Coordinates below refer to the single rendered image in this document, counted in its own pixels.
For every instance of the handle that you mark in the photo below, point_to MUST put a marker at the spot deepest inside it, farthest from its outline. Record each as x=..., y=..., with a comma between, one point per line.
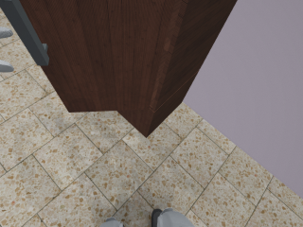
x=17, y=17

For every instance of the robot right thigh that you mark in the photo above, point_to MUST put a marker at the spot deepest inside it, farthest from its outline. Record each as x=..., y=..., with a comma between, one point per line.
x=173, y=219

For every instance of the robot left hand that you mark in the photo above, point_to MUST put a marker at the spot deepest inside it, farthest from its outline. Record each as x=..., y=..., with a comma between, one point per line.
x=5, y=67

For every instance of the cupboard door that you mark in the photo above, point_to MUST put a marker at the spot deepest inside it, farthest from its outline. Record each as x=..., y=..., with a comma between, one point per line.
x=104, y=55

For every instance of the robot left shin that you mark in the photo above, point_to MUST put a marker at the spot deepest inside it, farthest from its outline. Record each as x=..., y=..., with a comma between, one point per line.
x=110, y=219

